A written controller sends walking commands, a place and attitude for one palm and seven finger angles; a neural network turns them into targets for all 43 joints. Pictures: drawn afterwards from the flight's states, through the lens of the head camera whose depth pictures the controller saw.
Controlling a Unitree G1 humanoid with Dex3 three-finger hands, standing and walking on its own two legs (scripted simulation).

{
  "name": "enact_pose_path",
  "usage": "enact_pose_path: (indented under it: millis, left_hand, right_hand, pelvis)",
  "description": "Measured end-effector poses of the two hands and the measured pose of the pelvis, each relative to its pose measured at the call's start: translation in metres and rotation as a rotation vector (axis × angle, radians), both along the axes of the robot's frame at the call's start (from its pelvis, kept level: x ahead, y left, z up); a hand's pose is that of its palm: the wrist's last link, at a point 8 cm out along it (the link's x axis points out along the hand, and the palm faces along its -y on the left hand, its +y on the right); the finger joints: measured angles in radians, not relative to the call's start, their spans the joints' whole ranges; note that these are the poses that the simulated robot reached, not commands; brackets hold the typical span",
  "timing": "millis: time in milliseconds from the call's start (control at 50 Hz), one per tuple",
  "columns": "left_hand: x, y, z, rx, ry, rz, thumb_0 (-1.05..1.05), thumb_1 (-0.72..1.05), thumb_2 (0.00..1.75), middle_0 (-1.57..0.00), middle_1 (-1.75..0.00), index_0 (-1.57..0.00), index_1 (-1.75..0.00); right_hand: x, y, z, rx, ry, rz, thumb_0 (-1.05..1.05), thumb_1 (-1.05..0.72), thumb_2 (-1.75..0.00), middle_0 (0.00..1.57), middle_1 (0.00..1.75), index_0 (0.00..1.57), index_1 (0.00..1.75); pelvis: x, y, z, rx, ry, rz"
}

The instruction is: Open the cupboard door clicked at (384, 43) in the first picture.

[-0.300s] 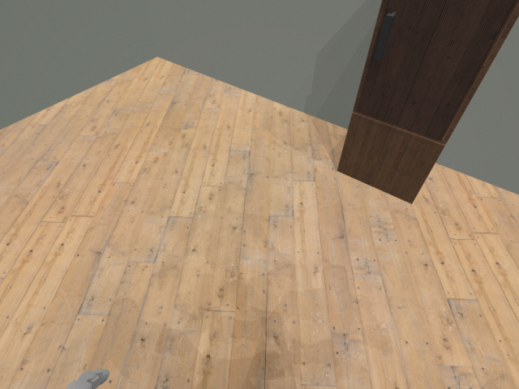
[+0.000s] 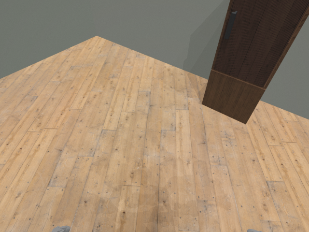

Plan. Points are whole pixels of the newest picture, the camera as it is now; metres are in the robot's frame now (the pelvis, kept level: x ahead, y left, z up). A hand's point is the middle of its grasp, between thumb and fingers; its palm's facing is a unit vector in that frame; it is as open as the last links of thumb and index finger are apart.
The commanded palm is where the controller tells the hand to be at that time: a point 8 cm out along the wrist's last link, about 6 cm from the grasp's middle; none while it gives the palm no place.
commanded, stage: stand and wait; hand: left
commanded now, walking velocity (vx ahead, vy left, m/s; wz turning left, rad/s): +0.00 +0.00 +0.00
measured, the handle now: (231, 25) +1.32 -0.42 +0.01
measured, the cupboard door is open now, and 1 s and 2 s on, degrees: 0 0 0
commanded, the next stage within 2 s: look at it before walking up in 0.52 s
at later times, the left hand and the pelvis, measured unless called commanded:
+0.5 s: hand out of the picture +0.05 +0.24 -0.15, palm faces -0.03 -0.94 -0.34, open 7.4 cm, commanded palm none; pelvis -0.02 -0.01 +0.00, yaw +0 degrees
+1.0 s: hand out of the picture +0.07 +0.24 -0.15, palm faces -0.03 -0.94 -0.33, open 7.4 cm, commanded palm none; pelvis -0.01 -0.01 +0.01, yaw +0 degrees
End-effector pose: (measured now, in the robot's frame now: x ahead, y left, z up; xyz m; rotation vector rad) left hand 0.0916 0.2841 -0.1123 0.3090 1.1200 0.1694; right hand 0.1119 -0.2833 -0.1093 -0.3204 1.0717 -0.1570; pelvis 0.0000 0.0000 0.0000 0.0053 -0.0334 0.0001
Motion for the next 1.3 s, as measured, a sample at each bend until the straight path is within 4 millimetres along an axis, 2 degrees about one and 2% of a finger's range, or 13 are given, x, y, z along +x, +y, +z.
enact_pose_path:
  millis: [260,500,780,1300]
  left_hand:
    - [-0.039,0.006,-0.003,0.018,0.096,0.034,0.01,0.9,0.9,-0.2,-0.3,-0.21,-0.3]
    - [-0.042,0.004,-0.002,0.017,0.097,0.026,0.01,0.9,0.9,-0.2,-0.3,-0.21,-0.3]
    - [-0.033,-0.001,-0.002,0.009,0.084,0.013,0.01,0.9,0.9,-0.2,-0.3,-0.21,-0.3]
    - [-0.025,0.003,-0.001,0.015,0.087,0.03,0.01,0.9,0.9,-0.2,-0.3,-0.21,-0.3]
  right_hand:
    - [-0.043,-0.013,-0.007,-0.013,0.113,-0.039,0.01,-0.91,-0.9,0.2,0.3,0.21,0.3]
    - [-0.062,-0.017,-0.008,-0.009,0.149,-0.057,0.01,-0.91,-0.9,0.2,0.3,0.21,0.3]
    - [-0.059,-0.016,-0.008,-0.005,0.147,-0.056,0.01,-0.91,-0.9,0.2,0.3,0.21,0.3]
    - [-0.033,-0.013,-0.004,-0.012,0.117,-0.04,0.01,-0.91,-0.9,0.2,0.3,0.21,0.3]
  pelvis:
    - [-0.01,-0.004,0.003,-0.001,-0.006,0.002]
    - [-0.016,-0.006,0.004,-0.002,-0.006,0.0]
    - [-0.014,-0.007,0.005,-0.002,0.003,-0.001]
    - [-0.002,-0.005,0.006,-0.002,0.003,-0.002]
